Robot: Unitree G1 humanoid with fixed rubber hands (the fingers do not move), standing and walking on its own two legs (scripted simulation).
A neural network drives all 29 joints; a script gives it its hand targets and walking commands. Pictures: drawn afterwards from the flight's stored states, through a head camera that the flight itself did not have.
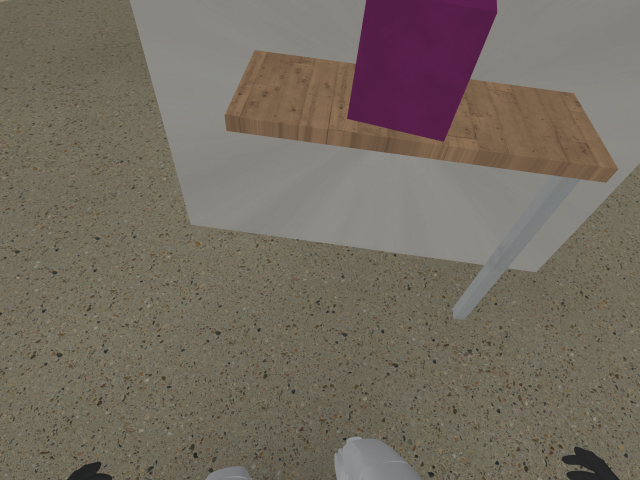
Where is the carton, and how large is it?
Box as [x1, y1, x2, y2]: [347, 0, 496, 141]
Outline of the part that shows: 366,0 347,118 443,141 495,16 496,0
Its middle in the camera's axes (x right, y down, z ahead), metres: +0.20 -0.38 +0.78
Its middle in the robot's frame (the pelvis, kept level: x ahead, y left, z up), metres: +0.84 -0.19 +0.12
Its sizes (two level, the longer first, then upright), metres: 0.210 0.200 0.250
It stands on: a table, 0.75 m high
